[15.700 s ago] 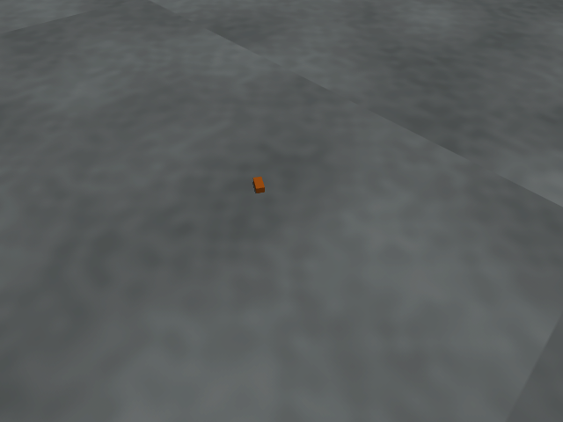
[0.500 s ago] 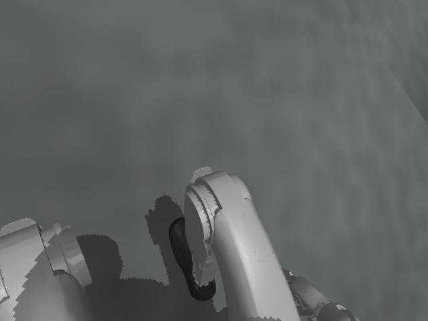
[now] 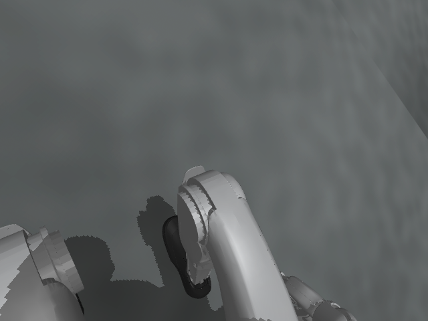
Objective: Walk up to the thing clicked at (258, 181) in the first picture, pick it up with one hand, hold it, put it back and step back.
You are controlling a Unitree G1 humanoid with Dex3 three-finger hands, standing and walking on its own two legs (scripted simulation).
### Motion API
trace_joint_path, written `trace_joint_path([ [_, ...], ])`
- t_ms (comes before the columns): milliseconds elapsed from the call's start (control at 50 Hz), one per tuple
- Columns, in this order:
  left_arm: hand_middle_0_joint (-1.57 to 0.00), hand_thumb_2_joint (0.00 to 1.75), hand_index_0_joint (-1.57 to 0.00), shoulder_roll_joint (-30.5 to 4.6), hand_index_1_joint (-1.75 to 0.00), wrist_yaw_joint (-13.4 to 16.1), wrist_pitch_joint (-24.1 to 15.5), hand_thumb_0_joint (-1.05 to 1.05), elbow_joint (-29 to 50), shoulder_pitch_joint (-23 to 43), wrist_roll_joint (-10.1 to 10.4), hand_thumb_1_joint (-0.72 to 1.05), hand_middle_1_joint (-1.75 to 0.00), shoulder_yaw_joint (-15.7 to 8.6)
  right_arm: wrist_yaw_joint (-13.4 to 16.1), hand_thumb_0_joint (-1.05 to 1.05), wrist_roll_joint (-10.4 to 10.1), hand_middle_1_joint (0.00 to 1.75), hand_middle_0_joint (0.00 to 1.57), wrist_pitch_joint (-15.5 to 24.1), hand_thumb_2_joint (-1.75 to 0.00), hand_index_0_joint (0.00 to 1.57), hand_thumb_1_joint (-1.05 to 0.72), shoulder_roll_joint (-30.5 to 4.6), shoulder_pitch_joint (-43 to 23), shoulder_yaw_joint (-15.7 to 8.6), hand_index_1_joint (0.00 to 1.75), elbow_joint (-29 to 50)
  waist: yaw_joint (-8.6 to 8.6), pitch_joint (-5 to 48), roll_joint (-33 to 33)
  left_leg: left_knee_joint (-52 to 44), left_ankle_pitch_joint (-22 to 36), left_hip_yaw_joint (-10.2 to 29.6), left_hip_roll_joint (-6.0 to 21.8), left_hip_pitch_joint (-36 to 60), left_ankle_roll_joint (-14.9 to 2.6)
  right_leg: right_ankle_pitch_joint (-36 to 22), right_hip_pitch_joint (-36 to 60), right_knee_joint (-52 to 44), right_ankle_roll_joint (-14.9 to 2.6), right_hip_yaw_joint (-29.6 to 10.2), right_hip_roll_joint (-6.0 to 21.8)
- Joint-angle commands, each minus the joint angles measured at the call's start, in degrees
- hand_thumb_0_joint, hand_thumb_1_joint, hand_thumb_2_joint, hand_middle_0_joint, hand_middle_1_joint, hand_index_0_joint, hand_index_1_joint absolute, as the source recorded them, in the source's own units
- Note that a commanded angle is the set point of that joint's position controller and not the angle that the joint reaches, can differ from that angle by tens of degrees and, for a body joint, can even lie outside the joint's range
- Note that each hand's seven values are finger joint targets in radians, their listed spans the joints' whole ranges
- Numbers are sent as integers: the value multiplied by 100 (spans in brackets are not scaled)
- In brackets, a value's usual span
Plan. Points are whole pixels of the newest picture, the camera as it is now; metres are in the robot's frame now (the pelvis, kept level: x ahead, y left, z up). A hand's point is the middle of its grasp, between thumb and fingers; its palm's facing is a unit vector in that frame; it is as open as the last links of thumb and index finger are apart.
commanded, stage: rest palm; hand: left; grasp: from above
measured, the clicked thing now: out of the picture +0.44 +0.35 -0.28
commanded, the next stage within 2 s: close in 0.04 s
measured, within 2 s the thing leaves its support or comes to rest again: leaves its support in 1.98 s
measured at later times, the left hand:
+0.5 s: hand out of the picture +0.43 +0.34 -0.25, palm faces -0.43 -0.17 -0.89, open 11.8 cm
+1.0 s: hand out of the picture +0.42 +0.34 -0.25, palm faces -0.45 -0.16 -0.88, open 9.0 cm
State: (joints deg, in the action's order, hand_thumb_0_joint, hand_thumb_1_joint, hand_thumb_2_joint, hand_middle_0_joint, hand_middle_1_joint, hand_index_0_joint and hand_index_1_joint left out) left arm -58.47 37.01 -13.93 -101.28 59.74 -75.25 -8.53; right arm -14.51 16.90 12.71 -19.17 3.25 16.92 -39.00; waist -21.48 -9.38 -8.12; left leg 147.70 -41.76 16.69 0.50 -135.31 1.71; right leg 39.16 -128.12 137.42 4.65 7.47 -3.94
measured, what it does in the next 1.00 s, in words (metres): stands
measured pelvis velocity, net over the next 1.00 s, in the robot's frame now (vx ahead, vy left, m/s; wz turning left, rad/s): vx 0.00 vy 0.00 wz -0.01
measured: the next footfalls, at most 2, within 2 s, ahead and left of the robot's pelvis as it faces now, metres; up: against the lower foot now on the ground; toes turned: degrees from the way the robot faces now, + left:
none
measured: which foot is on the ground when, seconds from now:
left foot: down 0.00-1.00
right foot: down 0.00-1.00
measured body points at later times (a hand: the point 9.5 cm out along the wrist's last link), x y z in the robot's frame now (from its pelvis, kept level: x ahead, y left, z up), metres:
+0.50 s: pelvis +0.00 +0.00 +0.00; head +0.27 +0.14 +0.33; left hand +0.45 +0.34 -0.20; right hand +0.08 -0.26 -0.05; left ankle +0.06 +0.13 -0.26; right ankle +0.11 -0.13 -0.26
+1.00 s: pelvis +0.00 +0.00 +0.00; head +0.27 +0.14 +0.33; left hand +0.44 +0.35 -0.20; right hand +0.07 -0.25 -0.06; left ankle +0.06 +0.13 -0.26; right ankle +0.11 -0.13 -0.26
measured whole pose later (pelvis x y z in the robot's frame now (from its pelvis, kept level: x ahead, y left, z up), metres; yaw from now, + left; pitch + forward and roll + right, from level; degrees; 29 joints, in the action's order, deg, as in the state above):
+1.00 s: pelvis +0.00 +0.00 +0.00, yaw +0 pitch +27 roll -15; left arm -59.9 35.3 -15.7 -99.8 59.8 -74.6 -6.4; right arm -13.8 16.7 11.9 -19.6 3.3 18.0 -37.9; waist -20.9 -10.0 -8.6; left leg 147.3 -41.4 16.9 0.6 -134.8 1.5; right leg 38.6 -127.4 136.6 4.7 7.9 -3.9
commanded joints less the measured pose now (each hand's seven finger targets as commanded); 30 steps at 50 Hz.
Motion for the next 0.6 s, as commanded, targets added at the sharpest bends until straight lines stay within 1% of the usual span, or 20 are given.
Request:
trace_joint_path([
  [0, -27, 82, -25, -1341, -80, 123, -21, 0, 560, 1259, 157, -34, -78, -2, 61, 0, -35, 30, 20, -4, -90, 20, -90, -1920, 1012, -565, 30, -73, -202, 3745, 3127, -1493, 1506, -728, 211, 2987, -159, -1747, 1968, -997, -510, 850, -144],
  [40, -27, 83, -24, -1268, -81, 80, -39, 0, 410, 1120, 191, -35, -78, 74, 62, 0, -6, 30, 20, -14, -91, 20, -90, -1870, 970, -508, 30, -69, -242, 3551, 2912, -1440, 1301, -756, 208, 2733, -201, -1629, 2001, -1115, -481, 831, -170],
  [60, -27, 83, -24, -1367, -81, 57, -74, 0, 561, 1151, 176, -35, -78, 41, 56, 0, -11, 30, 20, -26, -91, 20, -90, -1874, 1041, -472, 30, -50, -250, 3590, 2851, -1436, 1307, -769, 200, 2718, -222, -1648, 2083, -1151, -463, 832, -167],
  [100, -27, 83, -24, -1550, -81, 74, -140, 0, 744, 1245, 212, -35, -79, -103, 78, 0, -21, 30, 20, -30, -90, 20, -90, -1927, 1046, -538, 30, -88, -122, 3756, 3177, -1565, 1381, -741, 211, 2930, -162, -1617, 2082, -1093, -517, 852, -159],
  [120, -27, 84, -24, -1332, -81, 33, -138, 0, 586, 1136, 179, -35, -78, 104, 79, 0, -24, 30, 20, -19, -90, 20, -90, -1929, 926, -540, 30, -44, -167, 3644, 3075, -1505, 1316, -738, 215, 2882, -168, -1578, 1982, -1067, -515, 841, -166],
  [140, -31, 82, -28, -1307, -78, 32, -152, 0, 503, 1077, 192, -30, -75, 86, 80, 0, -22, 30, 20, -34, -90, 20, -89, -1848, 972, -463, 30, -54, -214, 3596, 2877, -1494, 1280, -720, 227, 2780, -182, -1573, 2068, -1115, -493, 869, -183],
  [180, -36, 80, -33, -1248, -75, 23, -196, 0, 610, 1106, 186, -24, -72, 173, 78, 0, -3, 30, 20, -46, -90, 20, -89, -1909, 1022, -508, 30, -73, -246, 3634, 2914, -1459, 1297, -759, 212, 2834, -198, -1632, 2111, -1138, -481, 834, -187],
  [200, -37, 79, -34, -1488, -74, 88, -236, 0, 836, 1277, 194, -22, -71, 32, 113, 0, -16, 30, 20, -60, -90, 20, -89, -1948, 1039, -516, 30, -80, -167, 3833, 3020, -1498, 1390, -751, 226, 2927, -190, -1697, 2216, -1187, -488, 817, -198],
  [220, -38, 77, -35, -1386, -73, 84, -235, 0, 729, 1300, 163, -20, -71, 147, 111, 0, -44, 30, 20, -42, -90, 20, -89, -1951, 964, -532, 30, -70, -173, 3747, 3070, -1484, 1364, -738, 224, 2952, -171, -1650, 2059, -1095, -511, 822, -174],
  [240, -38, 74, -36, -1416, -71, 110, -217, 0, 638, 1190, 139, -19, -69, 83, 90, 0, -13, 30, 20, -46, -90, 20, -89, -1918, 1034, -486, 30, -95, -201, 3678, 3068, -1505, 1434, -726, 228, 2954, -164, -1700, 2094, -1076, -502, 875, -175],
  [260, -40, 74, -38, -1311, -71, 121, -210, 0, 656, 1209, 137, -17, -69, 179, 87, 0, -22, 30, 20, -46, -90, 20, -89, -1945, 970, -499, 30, -66, -205, 3556, 3018, -1481, 1319, -720, 225, 2857, -172, -1616, 1983, -1075, -498, 871, -178],
  [280, -40, 73, -38, -1368, -69, 155, -198, 0, 588, 1153, 125, -16, -67, 113, 93, 0, -13, 30, 20, -57, -90, 20, -89, -1885, 977, -462, 30, -76, -201, 3608, 2917, -1509, 1320, -722, 234, 2822, -176, -1616, 2073, -1129, -500, 861, -199],
  [320, -40, 69, -39, -1369, -68, 198, -198, 0, 876, 1419, 106, -14, -67, 168, 98, 0, -25, 30, 20, -37, -90, 20, -89, -1954, 950, -520, 30, -29, -182, 3769, 3169, -1546, 1434, -731, 237, 3035, -146, -1706, 2073, -1095, -524, 847, -196],
  [380, -44, 66, -43, -1362, -65, 233, -91, 0, 531, 1199, 110, -9, -64, 127, 97, 0, -39, 30, 20, -30, -90, 20, -89, -1974, 969, -523, 30, -77, -187, 3608, 3057, -1562, 1378, -723, 238, 2911, -144, -1658, 2003, -1103, -510, 867, -191],
  [440, -46, 62, -46, -1385, -63, 193, -20, 0, 504, 1229, 76, -6, -62, 105, 73, 0, -25, 30, 20, -19, -90, 20, -89, -1982, 999, -527, 30, -46, -215, 3506, 3112, -1579, 1371, -687, 233, 2926, -139, -1656, 1885, -1049, -511, 898, -164],
  [480, -48, 60, -48, -1464, -61, 158, -5, 0, 666, 1277, 116, -3, -61, 49, 63, 0, -48, 30, 20, 0, -90, 20, -89, -1993, 956, -553, 30, -42, -158, 3609, 3228, -1595, 1436, -677, 239, 3030, -120, -1677, 1894, -1032, -516, 889, -159],
  [500, -49, 60, -49, -1361, -60, 117, 6, 0, 632, 1256, 126, -2, -60, 121, 64, 0, -52, 30, 20, 6, -90, 20, -89, -1991, 920, -565, 30, -32, -172, 3624, 3192, -1572, 1420, -688, 234, 2998, -125, -1671, 1905, -1039, -516, 860, -157],
  [520, -50, 58, -50, -1425, -60, 117, -3, 0, 662, 1205, 166, -1, -60, 13, 68, 0, -37, 30, 20, -3, -90, 20, -89, -1996, 975, -554, 30, -14, -164, 3750, 3176, -1617, 1480, -666, 235, 3049, -121, -1711, 1972, -1051, -514, 894, -163],
  [560, -52, 55, -53, -1229, -59, 45, 11, 0, 511, 1140, 185, 4, -60, 150, 71, 0, -43, 30, 20, -27, -90, 20, -89, -1942, 958, -571, 30, -21, -212, 3545, 3031, -1588, 1324, -704, 236, 2873, -146, -1615, 1924, -1101, -507, 868, -169],
  [580, -52, 54, -54, -1258, -58, 14, -7, 0, 579, 1181, 202, 5, -60, 141, 66, 0, -60, 30, 20, -27, -90, 20, -89, -1914, 976, -548, 30, -33, -220, 3524, 3023, -1573, 1309, -698, 230, 2872, -152, -1598, 1898, -1104, -502, 865, -164],
])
